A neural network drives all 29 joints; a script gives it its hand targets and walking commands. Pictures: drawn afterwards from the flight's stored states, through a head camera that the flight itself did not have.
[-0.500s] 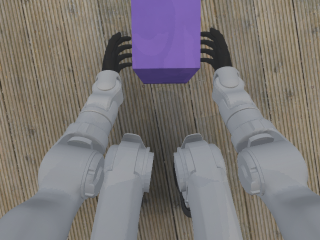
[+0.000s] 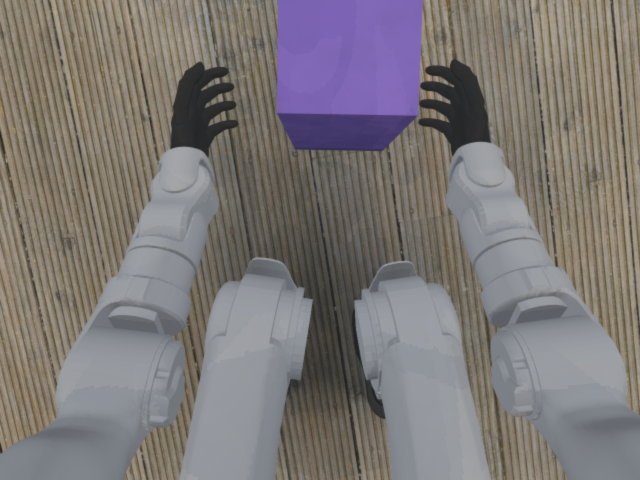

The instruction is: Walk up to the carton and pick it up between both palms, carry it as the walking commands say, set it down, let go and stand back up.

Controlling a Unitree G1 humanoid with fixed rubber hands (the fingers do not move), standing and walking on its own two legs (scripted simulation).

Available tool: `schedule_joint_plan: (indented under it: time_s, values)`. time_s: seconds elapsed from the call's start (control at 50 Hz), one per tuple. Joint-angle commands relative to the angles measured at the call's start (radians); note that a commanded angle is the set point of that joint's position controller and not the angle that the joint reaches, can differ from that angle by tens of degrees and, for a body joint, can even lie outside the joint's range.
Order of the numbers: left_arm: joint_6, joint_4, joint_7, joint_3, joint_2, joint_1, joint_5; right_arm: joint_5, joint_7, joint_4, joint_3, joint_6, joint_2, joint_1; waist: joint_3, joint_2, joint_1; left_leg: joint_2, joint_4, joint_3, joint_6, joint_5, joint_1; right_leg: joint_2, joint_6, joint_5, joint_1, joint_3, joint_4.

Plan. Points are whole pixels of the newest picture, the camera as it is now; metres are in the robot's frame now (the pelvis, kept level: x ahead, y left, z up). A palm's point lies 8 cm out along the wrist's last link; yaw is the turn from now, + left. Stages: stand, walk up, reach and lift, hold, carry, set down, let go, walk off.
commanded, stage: set down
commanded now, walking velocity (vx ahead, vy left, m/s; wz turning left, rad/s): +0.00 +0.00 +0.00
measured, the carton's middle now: (343, 74) +0.56 -0.01 -0.24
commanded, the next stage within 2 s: let go in 1.28 s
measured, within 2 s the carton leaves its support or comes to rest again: neither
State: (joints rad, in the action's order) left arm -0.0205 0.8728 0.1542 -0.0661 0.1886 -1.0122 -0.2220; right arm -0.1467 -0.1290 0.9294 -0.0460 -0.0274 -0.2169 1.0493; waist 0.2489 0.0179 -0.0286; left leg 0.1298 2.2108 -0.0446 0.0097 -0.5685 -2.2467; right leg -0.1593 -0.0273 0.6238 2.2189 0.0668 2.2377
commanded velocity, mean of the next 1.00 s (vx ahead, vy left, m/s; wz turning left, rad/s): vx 0.00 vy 0.00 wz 0.00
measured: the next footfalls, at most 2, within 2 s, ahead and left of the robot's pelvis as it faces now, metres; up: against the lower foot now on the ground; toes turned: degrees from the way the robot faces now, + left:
none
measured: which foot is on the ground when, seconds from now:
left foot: down 0.00-1.00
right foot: down 0.00-1.00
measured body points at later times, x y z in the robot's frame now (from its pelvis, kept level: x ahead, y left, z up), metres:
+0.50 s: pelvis -0.03 +0.01 +0.07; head +0.32 +0.01 +0.34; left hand +0.45 +0.16 -0.07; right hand +0.47 -0.16 -0.08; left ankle +0.11 +0.09 -0.33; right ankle +0.10 -0.09 -0.33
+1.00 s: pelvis -0.01 +0.00 +0.21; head +0.28 -0.01 +0.55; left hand +0.46 +0.16 +0.10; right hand +0.48 -0.16 +0.09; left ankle +0.11 +0.09 -0.33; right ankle +0.10 -0.09 -0.33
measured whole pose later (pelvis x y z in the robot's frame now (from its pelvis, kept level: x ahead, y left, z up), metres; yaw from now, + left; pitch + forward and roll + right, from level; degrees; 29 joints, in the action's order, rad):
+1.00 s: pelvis -0.01 +0.00 +0.21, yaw +1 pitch +36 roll -1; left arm 0.16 0.62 0.15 -0.20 0.07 -0.85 0.01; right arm 0.00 -0.04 0.78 -0.21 0.13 -0.18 0.95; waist 0.05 0.04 -0.01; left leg 0.15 1.47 0.06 0.00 -0.39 -1.71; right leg -0.14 -0.02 0.44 1.69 -0.01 1.49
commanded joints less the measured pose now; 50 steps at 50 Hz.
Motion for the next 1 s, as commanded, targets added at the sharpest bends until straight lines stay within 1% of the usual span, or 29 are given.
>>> schedule_joint_plan:
  time_s: [0.0, 0.02, 0.04, 0.12, 0.14, 0.16, 0.18, 0.22, 0.26, 0.32, 0.34, 0.36, 0.44, 0.5, 0.52, 0.54, 0.6, 0.66, 0.68, 0.72, 0.74, 0.78, 0.82, 0.84, 0.86, 0.92, 0.94, 0.96, 0.98]
  values:
    - [-0.026, -0.070, 0.003, -0.010, 0.015, -0.144, 0.028, 0.023, -0.007, -0.145, -0.076, -0.032, -0.130, 0.169, -1.253, -0.017, 0.059, -0.074, -0.157, 0.063, -0.013, 0.349, 0.580, 0.073, 0.031, -0.379, -0.523, -0.123, -0.263]
    - [-0.030, -0.080, 0.003, -0.012, 0.011, -0.143, 0.019, 0.022, -0.002, -0.092, -0.029, -0.030, -0.105, 0.153, -1.242, -0.061, 0.006, -0.063, -0.188, 0.054, -0.026, 0.329, 0.586, 0.085, 0.033, -0.348, -0.602, -0.134, -0.271]
    - [-0.017, -0.085, 0.002, -0.067, 0.058, -0.116, 0.015, 0.014, 0.007, -0.162, -0.057, -0.020, -0.109, 0.152, -1.240, -0.113, 0.069, -0.074, -0.210, 0.080, -0.009, 0.296, 0.600, 0.085, 0.045, -0.325, -0.576, -0.084, -0.272]
    - [0.001, -0.266, 0.018, -0.059, 0.046, -0.044, 0.056, -0.055, 0.033, -0.306, 0.003, 0.009, -0.060, 0.174, -1.448, -0.032, -0.052, -0.056, -0.247, 0.069, -0.014, 0.461, 0.840, 0.065, 0.027, -0.396, -0.588, -0.061, -0.272]
    - [0.020, -0.493, 0.022, 0.034, -0.051, -0.121, -0.002, -0.072, 0.037, -0.490, 0.005, 0.016, -0.062, 0.241, -1.603, 0.033, -0.015, -0.058, -0.274, 0.051, -0.015, 0.467, 0.948, 0.060, 0.015, -0.378, -0.636, -0.041, -0.310]
    - [0.045, -0.281, 0.029, -0.081, 0.028, -0.105, 0.062, -0.030, 0.040, -0.333, -0.074, 0.037, -0.150, 0.237, -1.376, -0.015, -0.034, -0.073, -0.285, 0.071, -0.010, 0.364, 0.847, 0.067, 0.011, -0.291, -0.527, -0.050, -0.291]
    - [0.042, -0.584, 0.030, -0.013, -0.007, -0.188, 0.035, -0.058, 0.039, -0.553, -0.080, 0.037, -0.150, 0.244, -1.654, -0.013, 0.046, -0.073, -0.285, 0.076, -0.013, 0.436, 1.008, 0.045, 0.015, -0.353, -0.671, -0.030, -0.294]
    - [0.069, -0.639, 0.037, 0.030, -0.055, -0.150, 0.002, -0.005, 0.023, -0.496, -0.104, 0.065, -0.185, 0.136, -1.760, -0.009, 0.093, -0.057, -0.288, 0.073, -0.037, 0.448, 1.056, 0.068, -0.011, -0.381, -0.767, -0.023, -0.326]
    - [0.106, -0.510, 0.038, -0.004, 0.065, -0.244, 0.033, -0.020, 0.016, -0.366, -0.110, 0.120, -0.192, 0.157, -1.683, 0.030, 0.088, -0.090, -0.308, 0.068, -0.029, 0.376, 1.054, 0.062, -0.006, -0.290, -0.684, -0.031, -0.354]
    - [0.143, -0.665, 0.056, 0.043, -0.090, -0.076, 0.018, -0.046, 0.054, -0.567, -0.076, 0.118, -0.165, 0.153, -1.819, 0.065, 0.100, -0.056, -0.318, 0.064, -0.026, 0.565, 1.186, 0.048, -0.004, -0.447, -0.805, -0.022, -0.348]
    - [0.148, -0.614, 0.055, -0.042, -0.005, -0.132, 0.052, 0.002, 0.055, -0.589, -0.130, 0.127, -0.236, 0.222, -1.747, -0.006, 0.031, -0.046, -0.360, 0.080, -0.014, 0.498, 1.179, 0.062, 0.016, -0.385, -0.777, -0.032, -0.370]
    - [0.160, -0.659, 0.057, -0.033, -0.012, -0.151, 0.046, 0.028, 0.056, -0.675, -0.164, 0.126, -0.265, 0.190, -1.824, -0.053, 0.119, -0.060, -0.350, 0.083, -0.008, 0.497, 1.164, 0.066, 0.005, -0.414, -0.849, -0.027, -0.378]
    - [0.225, -0.932, 0.071, -0.032, 0.080, -0.192, 0.054, -0.002, 0.050, -0.863, -0.115, 0.219, -0.226, 0.179, -2.152, -0.023, 0.043, -0.034, -0.438, 0.022, 0.004, 0.454, 1.343, 0.080, -0.003, -0.410, -1.139, -0.033, -0.482]
    - [0.268, -0.581, 0.048, -0.071, -0.002, -0.161, 0.055, 0.032, 0.065, -0.655, -0.153, 0.240, -0.174, 0.237, -1.602, -0.097, 0.090, -0.042, -0.508, 0.056, 0.014, 0.190, 1.091, 0.093, -0.001, -0.184, -0.905, -0.015, -0.540]
    - [0.276, -0.596, 0.051, -0.038, 0.018, -0.139, 0.070, 0.004, 0.064, -0.662, -0.114, 0.239, -0.200, 0.184, -1.687, -0.044, 0.097, -0.041, -0.512, 0.053, 0.010, 0.246, 1.157, 0.080, 0.001, -0.252, -0.967, -0.046, -0.566]
    - [0.272, -0.592, 0.049, -0.077, -0.006, -0.115, 0.084, -0.003, 0.078, -0.604, -0.100, 0.235, -0.175, 0.238, -1.586, -0.098, 0.006, -0.039, -0.531, 0.020, 0.011, 0.182, 1.097, 0.091, -0.004, -0.153, -0.966, -0.025, -0.588]
    - [0.236, -0.526, 0.060, -0.098, 0.051, -0.201, 0.129, 0.022, 0.056, -0.480, -0.103, 0.219, -0.144, 0.233, -1.558, -0.058, -0.008, -0.042, -0.596, 0.038, -0.004, 0.148, 1.105, 0.081, 0.012, -0.128, -0.933, -0.041, -0.661]
    - [0.236, -0.468, 0.061, -0.096, -0.064, -0.245, 0.163, 0.059, 0.073, -0.402, -0.195, 0.200, -0.167, 0.245, -1.434, 0.031, 0.059, -0.062, -0.671, 0.090, -0.010, 0.127, 1.135, 0.081, 0.007, -0.123, -0.788, -0.015, -0.653]
    - [0.220, -0.431, 0.054, -0.082, -0.023, -0.205, 0.173, 0.085, 0.074, -0.403, -0.169, 0.189, -0.166, 0.295, -1.405, 0.011, 0.008, -0.044, -0.680, 0.070, -0.011, 0.085, 1.152, 0.078, 0.010, -0.071, -0.826, -0.054, -0.714]
    - [0.196, -0.444, 0.050, -0.110, -0.036, -0.157, 0.189, 0.101, 0.066, -0.386, -0.137, 0.183, -0.115, 0.179, -1.474, -0.023, 0.052, -0.031, -0.681, 0.082, -0.021, 0.173, 1.155, 0.073, 0.018, -0.183, -0.911, -0.056, -0.738]
    - [0.189, -0.386, 0.038, -0.195, 0.015, -0.175, 0.211, 0.099, 0.067, -0.465, -0.169, 0.175, -0.169, 0.341, -1.383, -0.061, -0.030, -0.039, -0.707, 0.046, -0.018, 0.163, 1.077, 0.075, 0.034, -0.121, -0.916, -0.043, -0.760]
    - [0.160, -0.524, 0.030, -0.092, -0.079, -0.127, 0.199, 0.118, 0.076, -0.366, -0.174, 0.166, -0.060, 0.137, -1.488, -0.002, 0.045, -0.048, -0.785, 0.098, -0.031, 0.226, 1.239, 0.068, 0.034, -0.224, -0.940, -0.019, -0.775]
    - [0.168, -0.363, 0.017, -0.164, -0.008, -0.154, 0.226, 0.153, 0.086, -0.329, -0.196, 0.155, -0.129, 0.257, -1.269, -0.070, 0.058, -0.048, -0.819, 0.085, -0.022, 0.098, 1.115, 0.072, 0.037, -0.064, -0.842, -0.031, -0.851]
    - [0.157, -0.514, 0.013, -0.035, -0.130, -0.147, 0.179, 0.156, 0.084, -0.317, -0.205, 0.149, -0.061, 0.142, -1.454, 0.014, 0.140, -0.030, -0.835, 0.092, -0.044, 0.203, 1.237, 0.066, 0.029, -0.215, -0.965, -0.027, -0.871]
    - [0.164, -0.484, 0.010, -0.128, -0.036, -0.088, 0.209, 0.148, 0.084, -0.401, -0.152, 0.152, -0.071, 0.202, -1.442, -0.059, 0.066, -0.022, -0.847, 0.041, -0.040, 0.215, 1.197, 0.076, 0.036, -0.213, -1.069, -0.016, -0.900]
    - [0.158, -0.350, 0.005, -0.151, -0.003, -0.132, 0.228, 0.143, 0.085, -0.279, -0.165, 0.151, -0.061, 0.206, -1.290, -0.027, 0.011, -0.052, -0.943, 0.089, -0.033, 0.098, 1.179, 0.078, 0.052, -0.111, -0.999, -0.039, -0.951]
    - [0.137, -0.450, -0.001, -0.096, -0.078, -0.097, 0.221, 0.135, 0.087, -0.347, -0.136, 0.133, -0.047, 0.143, -1.382, -0.031, 0.088, -0.038, -0.944, 0.052, -0.040, 0.134, 1.184, 0.089, 0.038, -0.176, -1.137, -0.054, -1.006]
    - [0.131, -0.456, 0.001, -0.162, -0.038, -0.079, 0.258, 0.161, 0.087, -0.219, -0.171, 0.129, -0.062, 0.094, -1.323, -0.019, 0.044, -0.031, -1.001, 0.068, -0.035, 0.122, 1.165, 0.067, 0.052, -0.202, -1.129, -0.051, -1.002]
    - [0.116, -0.436, -0.012, -0.105, -0.070, -0.038, 0.249, 0.154, 0.083, -0.257, -0.190, 0.106, -0.063, 0.061, -1.330, -0.026, 0.096, -0.038, -0.952, 0.068, -0.041, 0.199, 1.140, 0.077, 0.041, -0.279, -1.124, -0.060, -1.019]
